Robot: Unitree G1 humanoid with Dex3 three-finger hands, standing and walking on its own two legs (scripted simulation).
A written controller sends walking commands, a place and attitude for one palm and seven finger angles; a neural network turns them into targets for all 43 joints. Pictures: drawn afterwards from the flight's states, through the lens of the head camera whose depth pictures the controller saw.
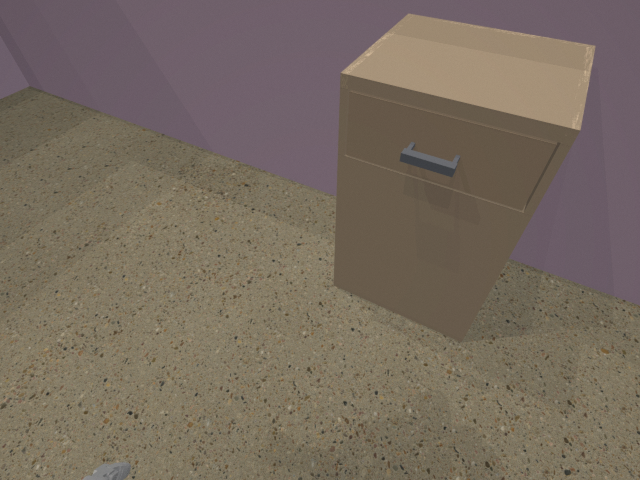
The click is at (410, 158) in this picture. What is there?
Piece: drawer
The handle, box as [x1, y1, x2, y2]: [400, 142, 459, 176]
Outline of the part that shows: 401,152 400,161 449,176 452,176 459,158 459,155 456,155 453,161 451,162 414,151 412,149 414,146 413,142 411,142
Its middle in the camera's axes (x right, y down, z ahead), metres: +0.25 -0.19 +0.89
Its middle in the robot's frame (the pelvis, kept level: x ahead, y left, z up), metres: +0.79 -0.21 -0.05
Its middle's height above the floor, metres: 0.72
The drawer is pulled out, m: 0.00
